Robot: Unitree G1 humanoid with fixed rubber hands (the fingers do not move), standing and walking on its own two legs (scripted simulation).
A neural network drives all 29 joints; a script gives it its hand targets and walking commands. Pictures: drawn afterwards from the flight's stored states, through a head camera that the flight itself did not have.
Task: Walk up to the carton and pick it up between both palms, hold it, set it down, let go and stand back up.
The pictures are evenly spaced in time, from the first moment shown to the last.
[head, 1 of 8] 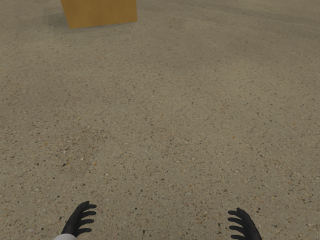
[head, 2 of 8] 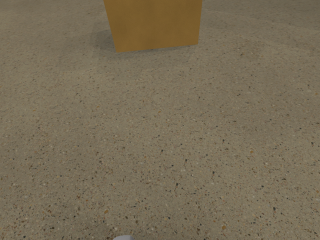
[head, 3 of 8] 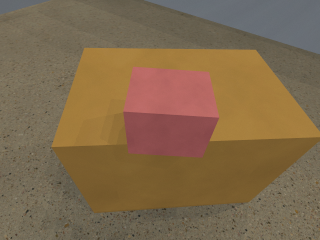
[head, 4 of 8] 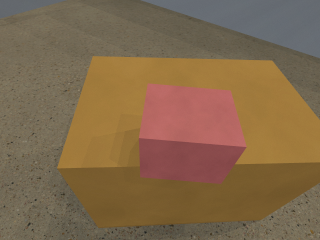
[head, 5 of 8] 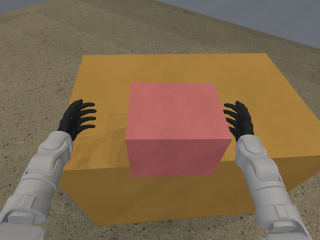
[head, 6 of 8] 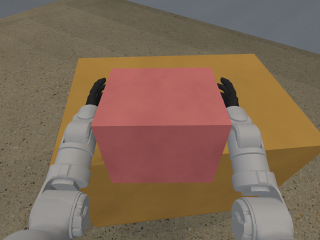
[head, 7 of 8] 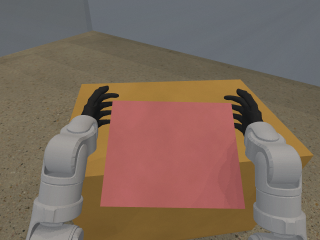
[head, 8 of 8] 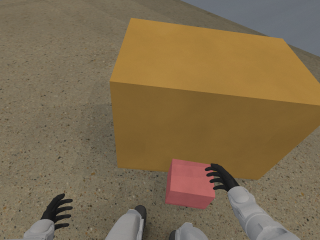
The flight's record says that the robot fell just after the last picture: yes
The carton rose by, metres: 0.18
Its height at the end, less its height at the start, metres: -0.70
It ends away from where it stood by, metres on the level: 0.18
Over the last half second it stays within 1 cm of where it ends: yes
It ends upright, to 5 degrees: no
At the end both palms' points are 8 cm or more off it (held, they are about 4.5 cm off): yes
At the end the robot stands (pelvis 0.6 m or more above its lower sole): yes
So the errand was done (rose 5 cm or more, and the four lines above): no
